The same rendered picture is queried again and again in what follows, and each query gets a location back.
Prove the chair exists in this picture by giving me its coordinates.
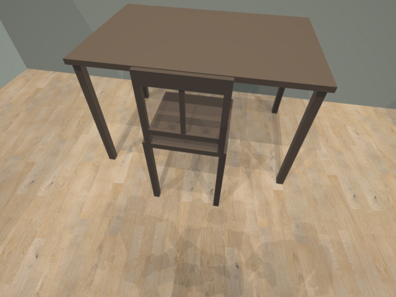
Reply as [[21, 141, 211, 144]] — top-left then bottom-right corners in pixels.
[[129, 67, 234, 206]]

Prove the table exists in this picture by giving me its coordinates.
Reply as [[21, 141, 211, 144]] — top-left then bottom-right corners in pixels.
[[63, 4, 337, 184]]

